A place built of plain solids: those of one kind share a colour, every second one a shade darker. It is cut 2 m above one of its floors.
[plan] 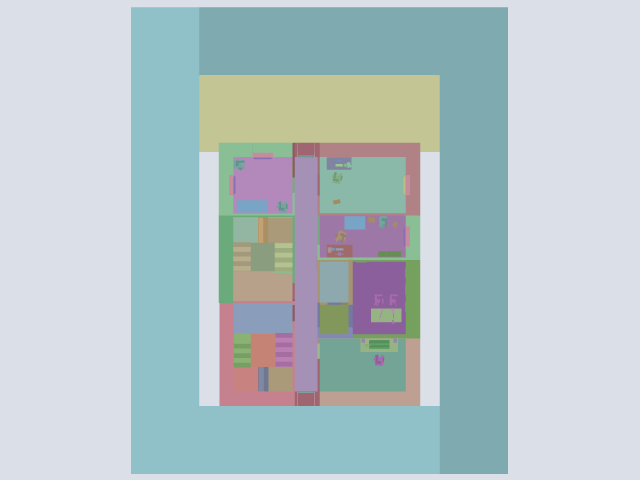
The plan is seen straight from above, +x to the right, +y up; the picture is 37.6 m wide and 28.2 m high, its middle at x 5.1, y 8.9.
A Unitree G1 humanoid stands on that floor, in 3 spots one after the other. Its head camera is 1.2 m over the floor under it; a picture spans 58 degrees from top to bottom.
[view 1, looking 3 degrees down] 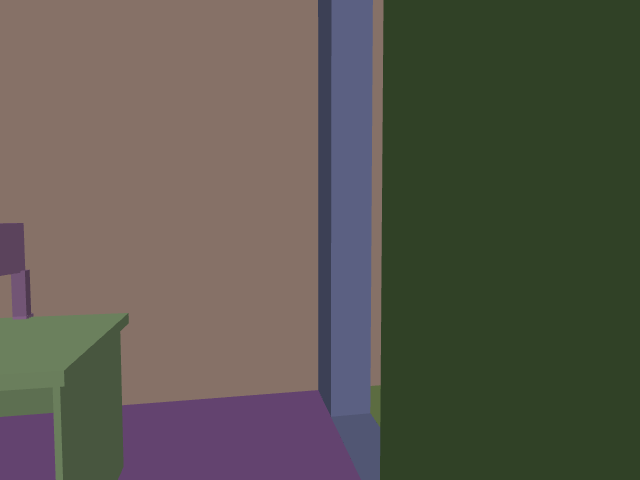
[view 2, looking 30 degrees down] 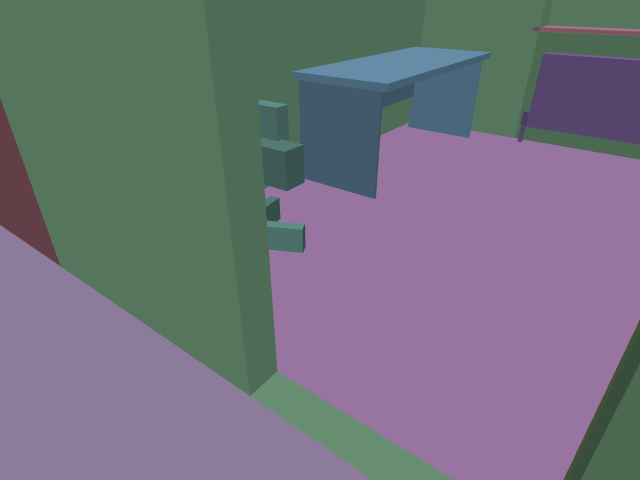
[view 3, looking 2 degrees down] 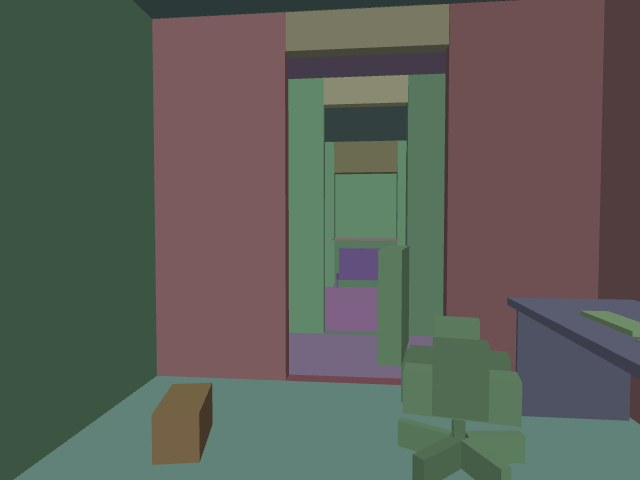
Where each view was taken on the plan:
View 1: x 7.58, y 6.27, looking -101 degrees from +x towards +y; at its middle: wall_lobby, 2.89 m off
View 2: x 4.29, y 12.47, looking -143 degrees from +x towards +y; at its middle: floor_office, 2.40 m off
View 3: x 8.34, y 12.12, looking -174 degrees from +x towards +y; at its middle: wall_office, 4.75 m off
